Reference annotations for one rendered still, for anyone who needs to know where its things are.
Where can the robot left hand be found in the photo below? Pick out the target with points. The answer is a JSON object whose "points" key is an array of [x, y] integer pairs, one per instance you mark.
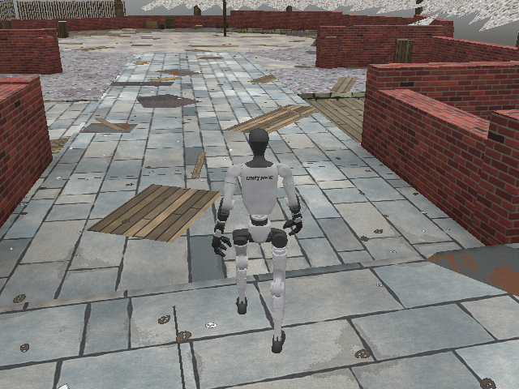
{"points": [[216, 243]]}

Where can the right robot forearm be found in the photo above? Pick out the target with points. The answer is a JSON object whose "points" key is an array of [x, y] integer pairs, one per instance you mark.
{"points": [[296, 212]]}

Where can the robot right hand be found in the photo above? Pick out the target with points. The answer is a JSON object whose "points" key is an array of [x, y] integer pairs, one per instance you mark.
{"points": [[291, 223]]}

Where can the right robot foot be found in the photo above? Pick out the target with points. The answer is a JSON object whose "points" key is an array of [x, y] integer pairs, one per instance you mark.
{"points": [[277, 345]]}

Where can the right robot upper arm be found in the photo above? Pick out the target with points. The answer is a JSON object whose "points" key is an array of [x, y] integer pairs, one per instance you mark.
{"points": [[288, 183]]}

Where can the left robot upper arm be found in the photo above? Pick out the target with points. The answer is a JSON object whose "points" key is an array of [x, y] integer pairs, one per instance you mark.
{"points": [[230, 184]]}

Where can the left robot forearm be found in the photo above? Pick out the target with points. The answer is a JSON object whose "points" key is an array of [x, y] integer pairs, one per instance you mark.
{"points": [[222, 216]]}

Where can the humanoid robot torso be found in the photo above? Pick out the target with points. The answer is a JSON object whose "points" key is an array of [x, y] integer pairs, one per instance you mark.
{"points": [[259, 196]]}

